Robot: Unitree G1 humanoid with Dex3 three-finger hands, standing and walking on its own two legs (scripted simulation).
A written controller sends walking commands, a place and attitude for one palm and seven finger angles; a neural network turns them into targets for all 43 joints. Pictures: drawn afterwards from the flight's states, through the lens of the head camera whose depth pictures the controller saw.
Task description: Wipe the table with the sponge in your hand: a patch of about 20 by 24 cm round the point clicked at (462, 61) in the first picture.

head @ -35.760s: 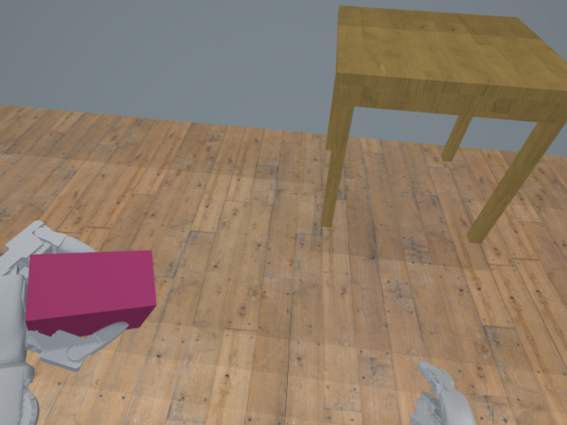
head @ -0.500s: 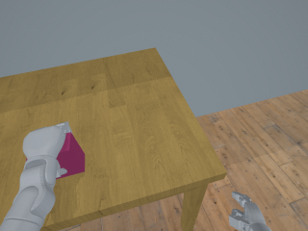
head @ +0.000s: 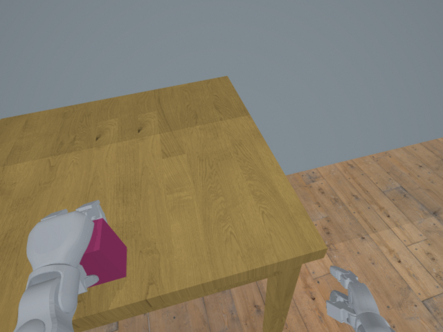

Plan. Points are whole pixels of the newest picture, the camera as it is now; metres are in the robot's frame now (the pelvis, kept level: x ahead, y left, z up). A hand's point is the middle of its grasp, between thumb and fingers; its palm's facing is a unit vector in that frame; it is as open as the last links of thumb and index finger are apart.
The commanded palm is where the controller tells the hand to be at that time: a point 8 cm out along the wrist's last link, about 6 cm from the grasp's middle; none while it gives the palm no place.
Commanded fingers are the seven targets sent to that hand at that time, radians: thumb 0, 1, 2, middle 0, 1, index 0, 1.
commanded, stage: lift the sponge slowly off the table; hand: left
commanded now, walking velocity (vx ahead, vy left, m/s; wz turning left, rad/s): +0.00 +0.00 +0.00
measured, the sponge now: (90, 260) +0.21 +0.27 +0.04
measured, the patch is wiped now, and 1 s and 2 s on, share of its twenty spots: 0.90 0.90 0.90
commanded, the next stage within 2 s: none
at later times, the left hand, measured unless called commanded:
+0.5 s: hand (78, 259) +0.19 +0.27 +0.08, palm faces +0.01 -0.09 -1.00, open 10.3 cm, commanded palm +0.17 +0.27 +0.14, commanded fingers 0.00 0.10 1.30 -1.20 -1.60 -1.20 -1.60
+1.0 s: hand (74, 248) +0.20 +0.27 +0.11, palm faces +0.04 -0.09 -1.00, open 10.3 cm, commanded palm +0.18 +0.27 +0.17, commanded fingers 0.00 0.10 1.30 -1.20 -1.60 -1.20 -1.60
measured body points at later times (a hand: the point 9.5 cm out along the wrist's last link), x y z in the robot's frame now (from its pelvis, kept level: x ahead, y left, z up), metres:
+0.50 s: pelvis -0.02 -0.01 +0.00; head -0.04 -0.05 +0.45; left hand +0.19 +0.27 +0.13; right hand +0.21 -0.22 -0.08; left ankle +0.00 +0.11 -0.74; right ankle -0.04 -0.12 -0.74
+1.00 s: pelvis -0.02 -0.01 +0.01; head -0.04 -0.06 +0.45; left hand +0.20 +0.27 +0.16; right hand +0.24 -0.21 -0.07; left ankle +0.00 +0.11 -0.74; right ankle -0.04 -0.12 -0.74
